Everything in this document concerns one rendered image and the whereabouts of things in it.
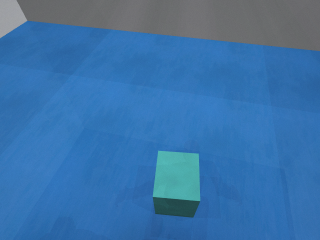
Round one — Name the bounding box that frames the carton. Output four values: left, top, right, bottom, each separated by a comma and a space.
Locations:
152, 151, 201, 218

